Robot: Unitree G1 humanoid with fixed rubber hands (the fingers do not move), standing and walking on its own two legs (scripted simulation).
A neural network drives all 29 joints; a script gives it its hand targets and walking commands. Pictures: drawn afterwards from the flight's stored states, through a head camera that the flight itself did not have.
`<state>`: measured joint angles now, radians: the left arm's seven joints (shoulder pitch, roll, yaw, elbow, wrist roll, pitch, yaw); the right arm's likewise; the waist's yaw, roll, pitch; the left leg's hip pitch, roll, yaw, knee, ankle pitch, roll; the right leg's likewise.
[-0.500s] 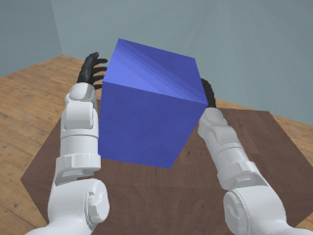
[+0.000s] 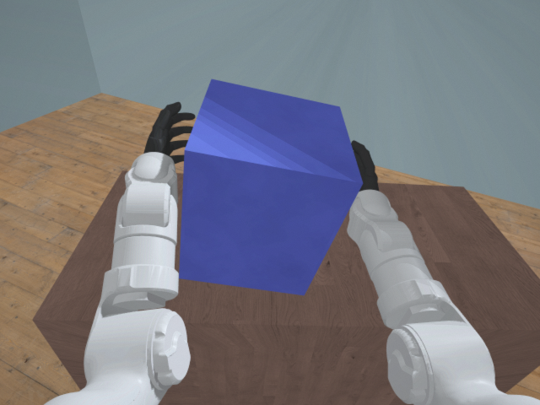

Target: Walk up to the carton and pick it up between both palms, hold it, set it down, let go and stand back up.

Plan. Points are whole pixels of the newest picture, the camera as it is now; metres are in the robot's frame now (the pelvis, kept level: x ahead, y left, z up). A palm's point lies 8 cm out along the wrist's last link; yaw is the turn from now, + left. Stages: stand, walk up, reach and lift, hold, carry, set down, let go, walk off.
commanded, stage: set down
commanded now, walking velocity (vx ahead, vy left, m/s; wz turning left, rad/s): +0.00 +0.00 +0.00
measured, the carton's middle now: (259, 192) +0.42 +0.00 +0.16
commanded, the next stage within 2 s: none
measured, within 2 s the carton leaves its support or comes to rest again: neither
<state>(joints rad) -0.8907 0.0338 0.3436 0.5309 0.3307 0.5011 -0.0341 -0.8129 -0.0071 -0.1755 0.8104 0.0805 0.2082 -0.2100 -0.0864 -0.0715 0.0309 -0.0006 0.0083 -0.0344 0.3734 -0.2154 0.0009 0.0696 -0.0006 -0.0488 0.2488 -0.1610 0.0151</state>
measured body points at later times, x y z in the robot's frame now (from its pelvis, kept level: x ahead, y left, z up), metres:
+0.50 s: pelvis +0.00 +0.00 +0.00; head -0.04 +0.04 +0.45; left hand +0.44 +0.13 +0.21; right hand +0.39 -0.16 +0.17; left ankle +0.00 +0.11 -0.75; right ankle +0.00 -0.13 -0.75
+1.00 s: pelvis +0.01 +0.00 +0.00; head +0.00 +0.04 +0.45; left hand +0.46 +0.13 +0.18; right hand +0.40 -0.17 +0.14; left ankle +0.00 +0.11 -0.75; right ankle +0.00 -0.13 -0.75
